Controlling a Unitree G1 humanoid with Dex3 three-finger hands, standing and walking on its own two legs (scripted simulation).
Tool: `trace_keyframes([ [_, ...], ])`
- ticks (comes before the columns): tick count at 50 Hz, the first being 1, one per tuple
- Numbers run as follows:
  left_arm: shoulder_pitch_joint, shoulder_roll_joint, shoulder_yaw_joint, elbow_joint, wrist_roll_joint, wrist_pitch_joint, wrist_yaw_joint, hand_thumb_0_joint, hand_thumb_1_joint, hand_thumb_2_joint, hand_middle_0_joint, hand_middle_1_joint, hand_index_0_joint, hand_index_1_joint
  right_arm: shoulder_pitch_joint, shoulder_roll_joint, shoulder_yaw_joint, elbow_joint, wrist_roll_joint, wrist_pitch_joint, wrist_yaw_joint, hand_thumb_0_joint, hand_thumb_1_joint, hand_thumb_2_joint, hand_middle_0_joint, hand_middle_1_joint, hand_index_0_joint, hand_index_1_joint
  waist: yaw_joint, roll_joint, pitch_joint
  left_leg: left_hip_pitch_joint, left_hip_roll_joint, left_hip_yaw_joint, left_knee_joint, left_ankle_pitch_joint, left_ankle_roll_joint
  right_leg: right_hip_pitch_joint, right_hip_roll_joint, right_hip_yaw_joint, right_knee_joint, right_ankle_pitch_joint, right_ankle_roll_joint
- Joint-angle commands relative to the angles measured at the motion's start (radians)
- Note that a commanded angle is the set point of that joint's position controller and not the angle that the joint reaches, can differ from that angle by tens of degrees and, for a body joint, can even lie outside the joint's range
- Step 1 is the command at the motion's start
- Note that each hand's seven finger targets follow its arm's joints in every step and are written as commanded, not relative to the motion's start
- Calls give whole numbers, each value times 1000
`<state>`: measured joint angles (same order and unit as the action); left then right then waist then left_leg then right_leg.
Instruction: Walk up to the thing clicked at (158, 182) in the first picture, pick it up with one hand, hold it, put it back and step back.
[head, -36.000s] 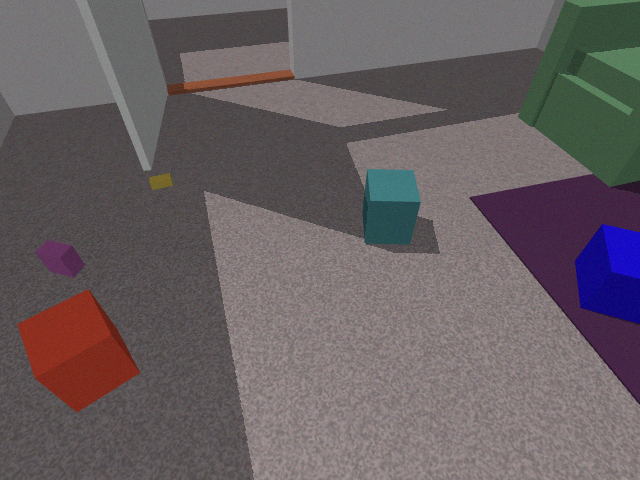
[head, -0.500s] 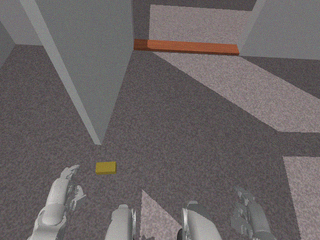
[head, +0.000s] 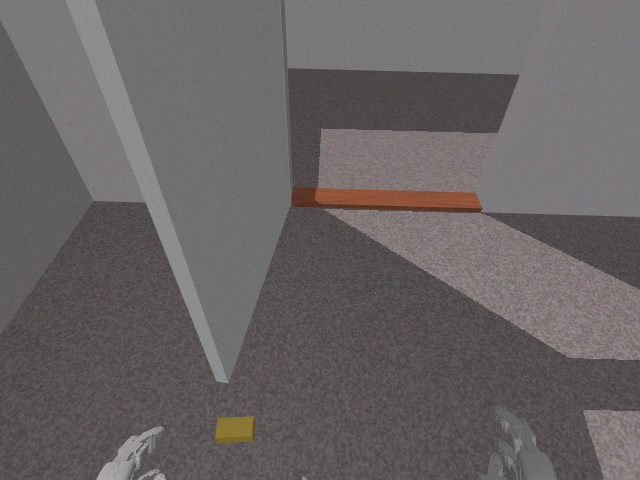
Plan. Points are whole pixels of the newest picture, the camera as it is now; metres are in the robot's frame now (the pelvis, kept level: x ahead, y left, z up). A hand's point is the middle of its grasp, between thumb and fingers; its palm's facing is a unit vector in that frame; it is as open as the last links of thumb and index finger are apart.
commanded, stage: home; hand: left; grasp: from above
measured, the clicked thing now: (235, 429) +0.46 +0.23 -0.69
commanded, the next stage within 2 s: stand in 1.90 s
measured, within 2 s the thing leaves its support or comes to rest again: neither
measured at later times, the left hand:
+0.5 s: hand out of the picture +0.16 +0.18 -0.05, palm faces +0.05 -0.98 -0.19, open 7.4 cm
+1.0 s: hand out of the picture +0.16 +0.18 -0.05, palm faces +0.04 -0.98 -0.20, open 7.4 cm
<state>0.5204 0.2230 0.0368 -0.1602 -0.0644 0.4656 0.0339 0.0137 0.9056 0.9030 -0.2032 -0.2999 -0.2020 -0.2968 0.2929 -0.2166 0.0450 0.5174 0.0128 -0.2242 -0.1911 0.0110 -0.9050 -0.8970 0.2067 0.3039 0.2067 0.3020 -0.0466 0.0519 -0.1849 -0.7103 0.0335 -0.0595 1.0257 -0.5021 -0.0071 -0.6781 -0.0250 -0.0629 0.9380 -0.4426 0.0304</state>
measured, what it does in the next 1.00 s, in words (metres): stands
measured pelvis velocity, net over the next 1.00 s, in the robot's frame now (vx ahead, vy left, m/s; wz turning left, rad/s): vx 0.00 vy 0.00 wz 0.00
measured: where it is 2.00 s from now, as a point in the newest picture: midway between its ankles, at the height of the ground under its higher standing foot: outside the picture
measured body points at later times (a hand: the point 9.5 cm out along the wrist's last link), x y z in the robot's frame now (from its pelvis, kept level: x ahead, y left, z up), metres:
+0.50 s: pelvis +0.00 +0.00 +0.00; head +0.02 +0.01 +0.45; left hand +0.16 +0.23 -0.03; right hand +0.15 -0.24 -0.06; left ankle +0.00 +0.12 -0.68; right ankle +0.01 -0.14 -0.68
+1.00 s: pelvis +0.00 +0.00 +0.00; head +0.01 +0.01 +0.45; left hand +0.15 +0.23 -0.03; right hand +0.16 -0.25 -0.06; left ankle +0.00 +0.12 -0.68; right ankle +0.01 -0.14 -0.68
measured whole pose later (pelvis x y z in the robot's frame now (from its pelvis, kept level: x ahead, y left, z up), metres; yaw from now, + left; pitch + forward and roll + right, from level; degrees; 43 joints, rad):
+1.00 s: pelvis +0.00 +0.00 +0.00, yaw +0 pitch +9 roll -3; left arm 0.50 0.23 0.03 -0.12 -0.05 0.45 0.02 0.02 0.91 0.90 -0.20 -0.30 -0.20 -0.30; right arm 0.28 -0.22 0.04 0.55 0.00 -0.25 -0.18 0.01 -0.90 -0.90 0.21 0.30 0.21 0.30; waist -0.04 0.04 -0.16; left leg -0.68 0.03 -0.06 1.02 -0.50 -0.01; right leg -0.66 -0.02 -0.06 0.94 -0.44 0.03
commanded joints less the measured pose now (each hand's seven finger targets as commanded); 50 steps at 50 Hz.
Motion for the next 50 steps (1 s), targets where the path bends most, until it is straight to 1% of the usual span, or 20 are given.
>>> trace_keyframes([
  [1, -64, 95, 52, -152, 10, -51, -10, 0, 900, 900, -200, -300, -200, -300, -64, -121, -56, -143, -4, -72, -10, 0, -901, -899, 200, 299, 200, 299, -10, -22, -9, 75, -36, 13, -189, 177, 24, 59, 43, -22, -158, 125, -28],
  [4, -61, 100, 61, -166, 15, -57, -12, 0, 900, 900, -200, -300, -200, -300, -64, -121, -59, -139, -7, -80, -9, 0, -901, -900, 200, 299, 200, 299, -3, 4, -48, 98, -38, 14, -190, 193, 19, 72, 41, -19, -150, 137, -30],
  [8, -63, 105, 57, -173, 17, -61, -9, 0, 900, 900, -200, -300, -200, -300, -78, -121, -56, -137, -8, -83, -6, 0, -901, -900, 200, 299, 200, 299, 5, 1, -47, 98, -38, 12, -193, 200, 19, 90, 40, -19, -154, 148, -28],
  [12, -61, 102, 57, -169, 19, -63, -6, 0, 900, 900, -200, -300, -200, -300, -85, -122, -55, -133, -8, -84, -7, 0, -900, -900, 200, 299, 200, 299, 8, 15, -36, 93, -38, 15, -203, 162, 19, 85, 39, -17, -161, 115, -29],
  [14, -47, 102, 54, -169, 23, -63, -5, 0, 900, 900, -200, -300, -200, -300, -78, -121, -57, -128, -10, -84, -6, 0, -900, -900, 200, 300, 200, 299, 12, 39, -51, 109, -31, 5, -208, 196, 12, 82, 43, -24, -143, 135, -33],
  [19, -43, 97, 53, -154, 16, -65, -6, 0, 900, 900, -200, -300, -200, -300, -76, -121, -58, -126, -9, -84, -7, 0, -901, -900, 200, 299, 200, 299, 6, 9, -66, 107, -33, 7, -193, 225, 16, 94, 45, -20, -145, 161, -32],
  [23, -49, 105, 60, -163, 15, -66, -4, 0, 900, 900, -200, -300, -200, -300, -79, -121, -58, -128, -8, -86, -9, 0, -901, -900, 200, 299, 200, 299, 11, -14, -58, 90, -36, 13, -193, 191, 19, 103, 41, -16, -159, 137, -28],
  [25, -42, 99, 52, -161, 15, -65, -7, 0, 900, 900, -200, -300, -200, -300, -74, -124, -60, -124, -8, -88, -8, 0, -901, -900, 200, 299, 200, 299, 8, 21, -57, 108, -31, 9, -202, 206, 13, 86, 45, -19, -144, 143, -32],
  [29, -36, 96, 54, -150, 16, -64, -7, 0, 900, 900, -200, -300, -200, -300, -67, -123, -63, -119, -10, -89, -8, 0, -900, -900, 200, 300, 200, 299, 11, 14, -71, 117, -28, 6, -198, 236, 9, 96, 45, -20, -136, 164, -33],
  [30, -48, 100, 53, -156, 17, -66, -6, 0, 900, 900, -200, -300, -200, -300, -73, -124, -62, -121, -8, -87, -8, 0, -901, -900, 200, 299, 200, 299, 12, 6, -46, 105, -26, 2, -202, 228, 11, 88, 46, -23, -137, 157, -32],
  [36, -48, 99, 53, -147, 16, -65, -8, 0, 900, 900, -200, -300, -200, -300, -77, -125, -62, -121, -8, -87, -8, 0, -900, -900, 200, 300, 200, 300, 9, -2, -32, 92, -29, 12, -201, 179, 15, 88, 43, -16, -153, 122, -29],
  [38, -56, 104, 56, -160, 17, -67, -8, 0, 900, 900, -200, -300, -200, -300, -80, -124, -62, -119, -8, -87, -8, 0, -900, -900, 200, 300, 200, 300, 14, 2, -33, 93, -27, 10, -203, 184, 14, 88, 43, -17, -151, 127, -29],
  [39, -51, 101, 53, -154, 17, -64, -9, 0, 900, 900, -200, -300, -200, -299, -72, -125, -63, -124, -8, -88, -7, 0, -900, -900, 200, 300, 200, 300, 6, 11, -48, 102, -29, 13, -200, 189, 14, 84, 43, -14, -149, 133, -30],
  [40, -46, 102, 51, -150, 16, -63, -11, 0, 900, 900, -200, -300, -200, -299, -76, -125, -62, -122, -8, -88, -7, 0, -900, -900, 200, 300, 200, 300, 11, 7, -29, 95, -28, 9, -201, 190, 14, 83, 43, -18, -150, 132, -29],
  [41, -43, 102, 60, -155, 15, -62, -9, 0, 900, 900, -200, -300, -200, -299, -69, -127, -66, -125, -8, -89, -7, 0, -900, -900, 200, 300, 200, 300, 5, 0, -63, 107, -30, 16, -190, 207, 15, 98, 42, -13, -148, 148, -29],
  [44, -59, 105, 48, -160, 15, -65, -12, 0, 900, 900, -200, -300, -200, -300, -78, -127, -62, -123, -7, -87, -6, 0, -901, -900, 200, 299, 200, 299, 4, 9, -29, 93, -28, 8, -203, 182, 16, 82, 42, -15, -150, 129, -29],
  [46, -44, 109, 59, -146, 16, -63, -10, 0, 900, 900, -200, -300, -200, -300, -70, -131, -67, -120, -7, -87, -7, 0, -900, -900, 200, 300, 200, 299, 8, 3, -52, 100, -26, 1, -205, 191, 13, 86, 43, -16, -140, 129, -30],
  [47, -50, 92, 40, -161, 15, -62, -12, 0, 900, 900, -200, -300, -200, -299, -77, -120, -60, -126, -7, -87, -6, 0, -900, -900, 200, 300, 200, 300, 10, 10, -40, 99, -29, 10, -198, 198, 14, 84, 42, -15, -148, 139, -30],
  [48, -59, 105, 55, -152, 15, -64, -10, 0, 900, 900, -200, -299, -200, -299, -72, -126, -64, -125, -9, -87, -8, 0, -900, -900, 200, 300, 200, 300, 1, 1, -56, 100, -30, 11, -193, 201, 16, 93, 42, -13, -149, 143, -29],
  [50, -58, 105, 55, -160, 13, -66, -10, 0, 900, 900, -200, -300, -200, -300, -74, -126, -64, -121, -7, -89, -6, 0, -900, -900, 200, 300, 200, 300, 5, 8, -42, 100, -29, 10, -196, 197, 15, 89, 41, -13, -144, 139, -30],
])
